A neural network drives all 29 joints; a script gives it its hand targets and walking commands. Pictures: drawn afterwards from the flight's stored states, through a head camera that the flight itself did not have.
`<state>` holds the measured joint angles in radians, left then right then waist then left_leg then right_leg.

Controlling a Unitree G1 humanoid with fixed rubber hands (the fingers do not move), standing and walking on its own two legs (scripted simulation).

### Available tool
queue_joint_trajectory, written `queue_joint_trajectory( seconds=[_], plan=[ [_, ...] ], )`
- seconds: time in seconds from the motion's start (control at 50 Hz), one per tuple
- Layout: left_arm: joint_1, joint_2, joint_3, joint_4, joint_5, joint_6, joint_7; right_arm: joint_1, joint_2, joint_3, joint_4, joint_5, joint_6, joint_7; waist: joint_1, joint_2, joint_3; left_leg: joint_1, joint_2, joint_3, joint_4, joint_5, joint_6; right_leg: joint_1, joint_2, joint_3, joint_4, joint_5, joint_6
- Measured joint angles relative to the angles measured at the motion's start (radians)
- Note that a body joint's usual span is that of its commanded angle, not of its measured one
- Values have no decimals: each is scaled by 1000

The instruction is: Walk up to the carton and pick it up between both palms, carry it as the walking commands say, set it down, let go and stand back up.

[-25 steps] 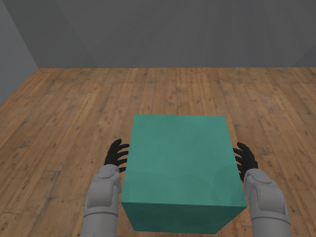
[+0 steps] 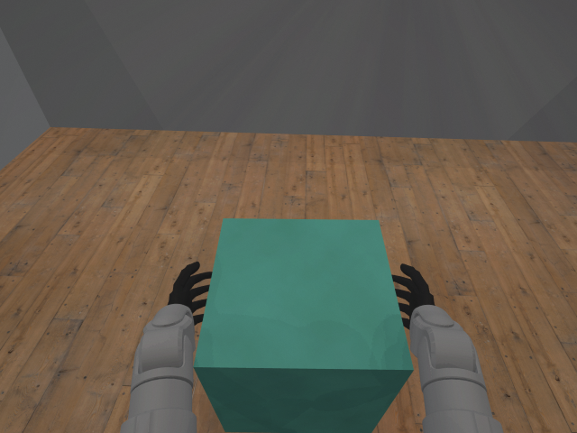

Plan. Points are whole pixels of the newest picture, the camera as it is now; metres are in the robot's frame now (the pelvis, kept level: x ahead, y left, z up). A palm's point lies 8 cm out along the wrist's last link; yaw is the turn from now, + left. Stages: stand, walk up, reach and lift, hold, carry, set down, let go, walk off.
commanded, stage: set down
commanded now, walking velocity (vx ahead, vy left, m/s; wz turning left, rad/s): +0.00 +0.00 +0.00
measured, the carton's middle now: (299, 329) +0.32 +0.02 -0.07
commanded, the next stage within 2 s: none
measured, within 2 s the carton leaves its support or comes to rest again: neither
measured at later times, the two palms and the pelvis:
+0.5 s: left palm (186, 325) +0.32 +0.20 -0.05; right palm (393, 334) +0.31 -0.14 -0.06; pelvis +0.01 +0.04 -0.01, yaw +0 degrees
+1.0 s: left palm (202, 338) +0.34 +0.20 -0.13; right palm (382, 333) +0.36 -0.15 -0.14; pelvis -0.04 +0.01 -0.09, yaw +2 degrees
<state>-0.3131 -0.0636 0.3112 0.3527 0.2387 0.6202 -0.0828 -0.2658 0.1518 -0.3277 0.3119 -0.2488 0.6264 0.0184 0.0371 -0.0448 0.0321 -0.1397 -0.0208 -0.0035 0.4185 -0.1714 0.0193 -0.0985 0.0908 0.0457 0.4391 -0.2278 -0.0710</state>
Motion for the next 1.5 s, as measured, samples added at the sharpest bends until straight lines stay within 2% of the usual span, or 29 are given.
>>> queue_joint_trajectory(
  seconds=[0.08,0.16,0.3,0.38,0.5,0.68,0.84,0.92,1.04,1.2,1.36,1.5],
  plan=[
    [-27,-11,28,37,45,-19,-6,-21,5,-44,88,-3,-67,10,37,-31,-1,-22,9,17,23,-19,-6,-24,9,17,16,-9,-2],
    [-34,-10,47,60,60,-50,-11,-41,7,-60,141,-12,-118,14,52,-14,4,-73,7,16,63,-40,1,-65,7,15,37,-22,5],
    [0,-9,21,56,2,-129,19,-34,-4,-51,142,-17,-187,24,9,59,5,-185,-27,-1,101,-48,25,-166,-24,-6,74,-44,30],
    [-2,-28,7,74,-28,-184,43,-12,-27,-47,118,3,-221,31,-10,78,1,-246,-43,7,109,-45,39,-235,-40,0,100,-52,46],
    [-4,-69,-1,91,-43,-280,80,-19,-71,-61,127,24,-292,60,-24,58,-17,-381,-50,25,155,-49,47,-382,-46,14,169,-66,56],
    [-53,-75,-5,64,-47,-358,119,-131,-106,-92,193,79,-381,86,-15,18,-21,-648,-37,29,300,-64,36,-653,-31,5,324,-86,48],
    [-187,-41,47,69,-60,-345,112,-287,-113,-113,219,84,-366,69,-11,31,-44,-858,-34,5,463,-94,19,-857,-25,-33,487,-125,32],
    [-247,-31,84,101,-39,-319,94,-340,-112,-129,242,65,-339,58,-15,26,-61,-930,-31,2,525,-112,11,-930,-21,-41,555,-145,23],
    [-304,-9,111,150,-10,-298,68,-362,-108,-132,264,70,-323,31,-9,19,-86,-1024,-21,0,610,-143,1,-1026,-10,-49,638,-174,12],
    [-319,16,127,173,-42,-324,51,-365,-102,-93,240,104,-323,-10,11,22,-134,-1147,-21,0,712,-183,-6,-1149,-8,-57,745,-217,6],
    [-366,42,131,206,-60,-327,57,-421,-115,-92,291,91,-340,-21,2,28,-155,-1263,-29,-11,812,-215,-8,-1255,-15,-78,837,-255,4],
    [-397,39,96,217,-79,-338,92,-436,-156,-82,302,125,-357,-16,-3,44,-166,-1376,-30,-9,891,-235,2,-1360,-16,-82,905,-273,15]
  ],
)
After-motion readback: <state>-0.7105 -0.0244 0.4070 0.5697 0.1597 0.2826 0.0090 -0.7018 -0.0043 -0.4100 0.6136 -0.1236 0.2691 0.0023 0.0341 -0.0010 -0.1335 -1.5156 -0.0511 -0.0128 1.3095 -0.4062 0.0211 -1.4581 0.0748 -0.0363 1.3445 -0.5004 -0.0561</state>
